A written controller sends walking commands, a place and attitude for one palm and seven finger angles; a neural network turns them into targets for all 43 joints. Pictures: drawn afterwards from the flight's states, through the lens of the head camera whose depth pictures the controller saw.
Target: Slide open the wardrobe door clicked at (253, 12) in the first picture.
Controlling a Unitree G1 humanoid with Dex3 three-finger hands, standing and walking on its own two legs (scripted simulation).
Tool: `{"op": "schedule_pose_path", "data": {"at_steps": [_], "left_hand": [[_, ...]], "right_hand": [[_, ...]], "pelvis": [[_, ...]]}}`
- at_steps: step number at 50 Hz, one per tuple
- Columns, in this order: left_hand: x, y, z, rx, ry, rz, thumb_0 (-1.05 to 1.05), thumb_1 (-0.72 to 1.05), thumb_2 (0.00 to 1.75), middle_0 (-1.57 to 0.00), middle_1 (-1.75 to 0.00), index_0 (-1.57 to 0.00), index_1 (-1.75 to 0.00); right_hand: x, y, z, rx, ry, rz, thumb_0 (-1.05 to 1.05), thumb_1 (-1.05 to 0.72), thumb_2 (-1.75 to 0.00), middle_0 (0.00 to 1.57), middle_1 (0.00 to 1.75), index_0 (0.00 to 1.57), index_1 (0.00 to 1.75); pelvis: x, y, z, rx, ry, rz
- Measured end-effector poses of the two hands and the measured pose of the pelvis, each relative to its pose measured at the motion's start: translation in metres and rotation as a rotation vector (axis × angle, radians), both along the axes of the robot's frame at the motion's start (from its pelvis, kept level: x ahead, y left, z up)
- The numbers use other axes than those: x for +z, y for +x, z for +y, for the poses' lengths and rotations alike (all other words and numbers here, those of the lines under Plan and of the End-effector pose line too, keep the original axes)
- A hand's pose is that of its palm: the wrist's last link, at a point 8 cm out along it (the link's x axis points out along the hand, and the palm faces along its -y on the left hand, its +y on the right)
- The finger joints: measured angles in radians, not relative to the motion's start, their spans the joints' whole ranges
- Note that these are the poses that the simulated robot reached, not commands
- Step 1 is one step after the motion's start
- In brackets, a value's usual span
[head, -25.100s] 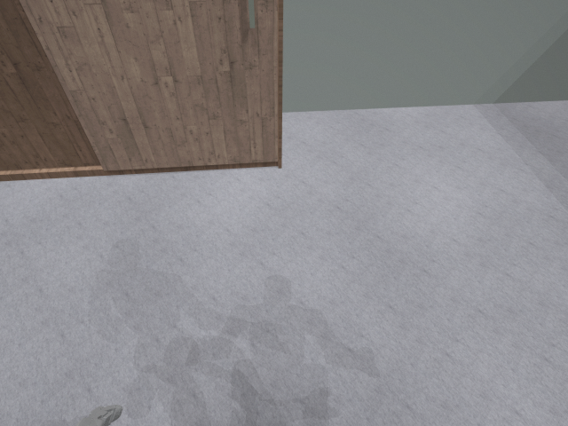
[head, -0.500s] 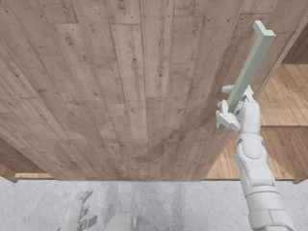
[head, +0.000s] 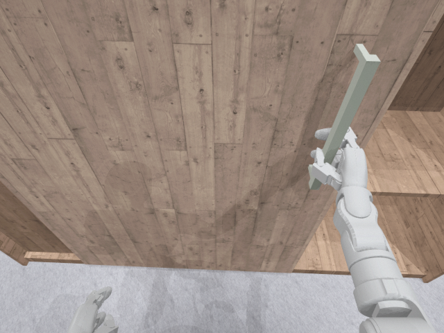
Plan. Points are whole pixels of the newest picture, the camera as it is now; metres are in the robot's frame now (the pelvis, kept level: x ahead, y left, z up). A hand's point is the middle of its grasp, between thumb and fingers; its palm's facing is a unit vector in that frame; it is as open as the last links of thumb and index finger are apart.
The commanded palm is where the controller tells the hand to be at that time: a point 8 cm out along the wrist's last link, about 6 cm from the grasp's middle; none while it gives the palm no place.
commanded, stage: stop walking and hold the door there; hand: right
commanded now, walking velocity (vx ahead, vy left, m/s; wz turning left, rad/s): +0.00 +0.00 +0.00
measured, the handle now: (333, 129) +0.45 -0.18 +0.14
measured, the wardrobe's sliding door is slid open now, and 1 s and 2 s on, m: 0.60 0.60 0.60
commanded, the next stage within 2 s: loosen the grip on the handle in 0.12 s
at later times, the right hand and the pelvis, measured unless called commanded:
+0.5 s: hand (319, 163) +0.40 -0.16 +0.10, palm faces +0.16 +0.98 -0.11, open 9.7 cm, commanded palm +0.36 -0.20 +0.10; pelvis -0.02 +0.00 -0.01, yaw +1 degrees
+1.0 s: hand (321, 163) +0.41 -0.17 +0.09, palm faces +0.13 +0.99 -0.10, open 14.1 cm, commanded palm +0.38 -0.23 +0.10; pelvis +0.00 -0.01 -0.01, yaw +1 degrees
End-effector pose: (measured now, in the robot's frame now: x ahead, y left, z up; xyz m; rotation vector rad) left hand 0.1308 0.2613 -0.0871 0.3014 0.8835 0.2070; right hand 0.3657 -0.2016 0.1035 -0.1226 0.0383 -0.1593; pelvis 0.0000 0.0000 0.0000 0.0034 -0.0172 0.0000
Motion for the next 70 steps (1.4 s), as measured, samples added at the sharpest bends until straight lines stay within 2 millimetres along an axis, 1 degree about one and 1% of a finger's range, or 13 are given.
{"op": "schedule_pose_path", "data": {"at_steps": [4, 11, 14, 17, 21, 29, 35, 42, 49, 55, 61, 66, 70], "left_hand": [[-0.002, -0.009, 0.001, 0.012, -0.006, 0.008, 0.01, 0.9, 0.9, -0.2, -0.3, -0.2, -0.3], [-0.014, -0.023, -0.014, 0.018, -0.058, 0.06, 0.01, 0.9, 0.9, -0.2, -0.3, -0.2, -0.3], [-0.013, -0.026, -0.018, 0.026, -0.098, 0.038, 0.01, 0.9, 0.9, -0.2, -0.3, -0.2, -0.3], [-0.008, -0.031, -0.016, 0.032, -0.112, -0.007, 0.01, 0.9, 0.9, -0.2, -0.3, -0.2, -0.3], [-0.006, -0.04, -0.008, 0.039, -0.11, -0.056, 0.01, 0.9, 0.9, -0.2, -0.3, -0.2, -0.3], [-0.011, -0.07, 0.006, 0.068, -0.071, -0.007, 0.01, 0.9, 0.9, -0.2, -0.3, -0.2, -0.3], [-0.016, -0.084, 0.005, 0.086, -0.058, 0.041, 0.01, 0.9, 0.9, -0.2, -0.3, -0.2, -0.3], [-0.021, -0.076, -0.008, 0.081, -0.08, 0.056, 0.01, 0.9, 0.9, -0.2, -0.3, -0.2, -0.3], [-0.019, -0.051, -0.02, 0.045, -0.097, 0.032, 0.01, 0.9, 0.9, -0.2, -0.3, -0.2, -0.3], [-0.013, -0.033, -0.024, 0.032, -0.091, -0.01, 0.01, 0.9, 0.9, -0.2, -0.3, -0.2, -0.3], [-0.009, -0.028, -0.023, 0.037, -0.08, -0.025, 0.01, 0.9, 0.9, -0.2, -0.3, -0.2, -0.3], [-0.012, -0.034, -0.019, 0.034, -0.063, 0.005, 0.01, 0.9, 0.9, -0.2, -0.3, -0.2, -0.3], [-0.015, -0.041, -0.016, 0.036, -0.051, 0.039, 0.01, 0.9, 0.9, -0.2, -0.3, -0.2, -0.3]], "right_hand": [[0.001, 0.0, 0.001, -0.005, -0.001, 0.008, -0.01, -0.78, -0.81, 0.28, 1.27, 0.26, 1.4], [0.001, 0.0, 0.001, -0.009, -0.003, 0.014, -0.01, -0.77, -0.82, 0.28, 1.26, 0.27, 1.4], [0.001, 0.01, -0.007, 0.033, -0.038, 0.056, -0.01, -0.69, -0.8, 0.31, 1.27, 0.29, 1.4], [-0.001, 0.015, -0.009, 0.019, 0.051, 0.066, -0.01, -0.6, -0.77, 0.35, 1.31, 0.34, 1.4], [0.005, 0.003, -0.007, 0.004, 0.047, -0.001, -0.01, -0.41, -0.68, 0.38, 1.34, 0.39, 1.4], [0.0, 0.004, -0.005, 0.015, -0.007, -0.001, 0.0, 0.2, -0.38, 0.36, 1.31, 0.36, 1.36], [-0.01, 0.009, -0.009, 0.009, 0.012, 0.014, -0.01, 0.44, -0.26, 0.34, 1.27, 0.34, 1.3], [-0.008, 0.014, -0.012, 0.019, 0.013, -0.019, -0.01, 0.53, -0.22, 0.3, 1.21, 0.32, 1.23], [-0.008, 0.016, -0.015, 0.029, 0.02, -0.014, -0.02, 0.55, -0.21, 0.32, 1.21, 0.35, 1.22], [-0.008, 0.018, -0.021, 0.039, 0.02, -0.007, -0.02, 0.55, -0.2, 0.35, 1.21, 0.38, 1.23], [-0.014, 0.012, -0.047, -0.029, 0.024, 0.029, -0.02, 0.55, -0.2, 0.31, 1.19, 0.36, 1.21], [-0.013, 0.005, -0.072, -0.066, 0.004, 0.011, -0.02, 0.55, -0.2, 0.28, 1.16, 0.3, 1.18], [-0.01, 0.002, -0.084, -0.048, 0.007, -0.009, -0.02, 0.55, -0.2, 0.26, 1.15, 0.27, 1.17]], "pelvis": [[0.002, -0.001, 0.0, 0.001, 0.006, 0.005], [0.003, 0.002, 0.001, 0.002, 0.005, 0.009], [0.003, -0.002, 0.002, 0.013, -0.005, 0.022], [0.0, -0.008, 0.004, 0.005, -0.012, 0.05], [-0.003, -0.014, 0.002, 0.017, -0.005, 0.051], [-0.009, -0.027, 0.002, 0.008, 0.0, 0.063], [-0.01, -0.025, -0.001, 0.016, 0.004, 0.082], [-0.009, -0.013, -0.007, 0.021, 0.007, 0.094], [-0.009, -0.005, -0.011, 0.014, 0.01, 0.097], [-0.01, -0.004, -0.012, 0.017, 0.01, 0.098], [-0.01, -0.004, -0.012, 0.019, 0.011, 0.097], [-0.011, -0.005, -0.012, 0.01, 0.017, 0.1], [-0.012, -0.005, -0.013, 0.001, 0.023, 0.104]]}}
